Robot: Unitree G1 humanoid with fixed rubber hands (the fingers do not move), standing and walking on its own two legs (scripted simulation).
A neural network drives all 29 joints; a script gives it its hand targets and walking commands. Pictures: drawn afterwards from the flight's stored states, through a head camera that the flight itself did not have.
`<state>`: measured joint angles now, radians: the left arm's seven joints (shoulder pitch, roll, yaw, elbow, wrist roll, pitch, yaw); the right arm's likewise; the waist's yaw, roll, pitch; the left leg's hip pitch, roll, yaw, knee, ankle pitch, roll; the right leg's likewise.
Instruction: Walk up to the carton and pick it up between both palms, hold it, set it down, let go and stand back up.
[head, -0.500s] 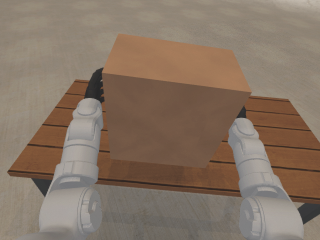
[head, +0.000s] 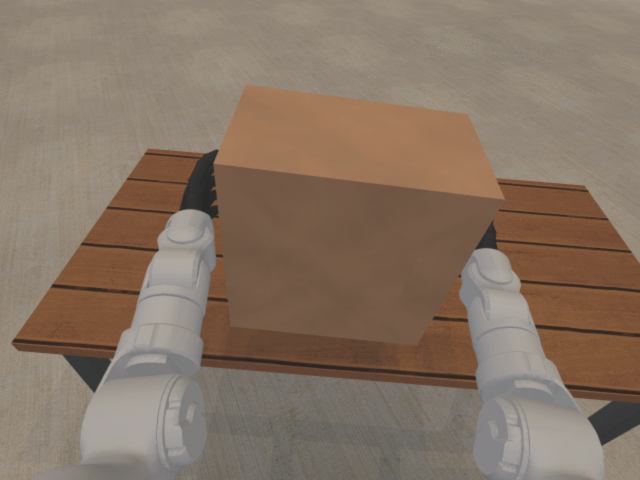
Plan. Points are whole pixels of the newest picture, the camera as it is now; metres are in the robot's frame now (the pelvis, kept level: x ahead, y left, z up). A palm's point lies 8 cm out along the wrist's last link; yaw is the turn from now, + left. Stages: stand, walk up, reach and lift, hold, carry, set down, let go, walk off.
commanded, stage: set down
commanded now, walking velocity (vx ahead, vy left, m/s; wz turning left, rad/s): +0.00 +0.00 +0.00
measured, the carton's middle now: (340, 228) +0.41 -0.05 +0.12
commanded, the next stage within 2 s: none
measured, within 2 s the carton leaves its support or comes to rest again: rests again in 1.58 s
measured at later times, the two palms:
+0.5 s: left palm (212, 222) +0.44 +0.11 +0.12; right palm (475, 258) +0.38 -0.24 +0.09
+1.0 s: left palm (222, 230) +0.45 +0.11 +0.09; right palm (472, 265) +0.39 -0.25 +0.07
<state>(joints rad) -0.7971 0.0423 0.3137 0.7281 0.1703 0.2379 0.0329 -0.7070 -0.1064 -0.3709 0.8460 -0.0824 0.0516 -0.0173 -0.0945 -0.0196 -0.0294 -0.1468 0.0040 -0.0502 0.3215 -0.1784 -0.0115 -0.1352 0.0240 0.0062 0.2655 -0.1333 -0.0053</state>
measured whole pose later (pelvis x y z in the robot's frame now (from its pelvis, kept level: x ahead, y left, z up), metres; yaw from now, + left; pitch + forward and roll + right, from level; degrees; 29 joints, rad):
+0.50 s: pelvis +0.01 +0.00 +0.00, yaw -1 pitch +4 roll -1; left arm -0.82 0.02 0.36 0.83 0.19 0.16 0.03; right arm -0.71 -0.08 -0.48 0.87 -0.19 0.00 0.02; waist -0.08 0.00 -0.03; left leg -0.19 0.01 -0.02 0.31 -0.17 -0.01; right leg -0.20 0.02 0.01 0.26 -0.13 0.00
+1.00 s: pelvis +0.02 +0.00 +0.00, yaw -2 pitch +8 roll -1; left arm -0.82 0.02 0.36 0.92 0.19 0.05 0.04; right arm -0.70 -0.08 -0.52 0.90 -0.24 -0.08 0.03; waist -0.07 0.02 -0.06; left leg -0.27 0.02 0.00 0.33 -0.19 -0.01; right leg -0.28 0.02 -0.01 0.28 -0.13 -0.01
